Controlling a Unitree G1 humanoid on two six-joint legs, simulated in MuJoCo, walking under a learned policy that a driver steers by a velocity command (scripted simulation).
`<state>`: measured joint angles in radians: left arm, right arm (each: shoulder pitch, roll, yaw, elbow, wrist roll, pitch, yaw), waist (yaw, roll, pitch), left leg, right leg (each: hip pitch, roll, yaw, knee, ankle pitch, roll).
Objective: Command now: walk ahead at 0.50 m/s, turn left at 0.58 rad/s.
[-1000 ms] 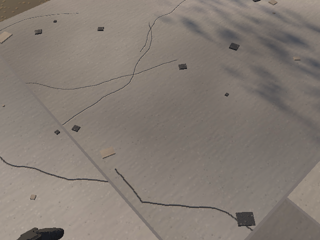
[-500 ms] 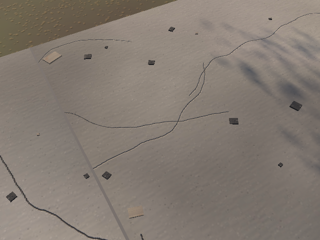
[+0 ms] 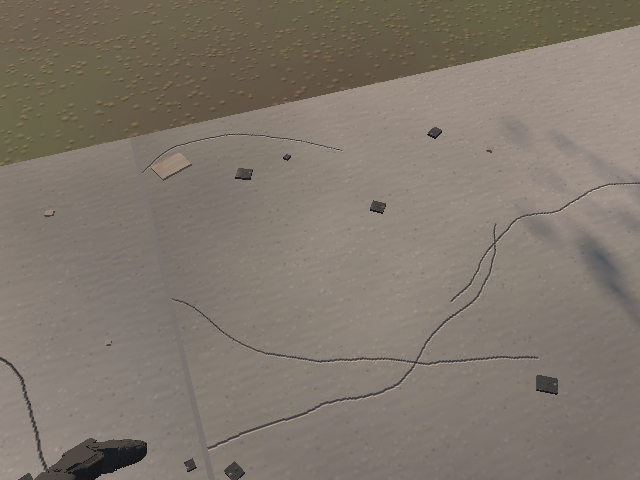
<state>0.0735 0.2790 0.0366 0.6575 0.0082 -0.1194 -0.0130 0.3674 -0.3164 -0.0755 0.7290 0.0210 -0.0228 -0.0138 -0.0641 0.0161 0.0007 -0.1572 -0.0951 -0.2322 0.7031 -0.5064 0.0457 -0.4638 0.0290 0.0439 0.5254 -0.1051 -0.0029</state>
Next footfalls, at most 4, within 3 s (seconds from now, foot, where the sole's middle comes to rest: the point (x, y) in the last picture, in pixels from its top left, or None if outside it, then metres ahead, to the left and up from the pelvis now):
0.50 left None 0.38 0.18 -0.76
0.96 right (260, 376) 0.72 0.12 -0.76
1.46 left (100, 368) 0.76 0.49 -0.76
1.94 right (107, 251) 1.11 0.52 -0.76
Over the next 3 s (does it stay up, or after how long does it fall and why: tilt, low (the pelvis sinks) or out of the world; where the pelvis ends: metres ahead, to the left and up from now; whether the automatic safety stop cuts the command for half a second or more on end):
stays up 1.12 1.02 0.00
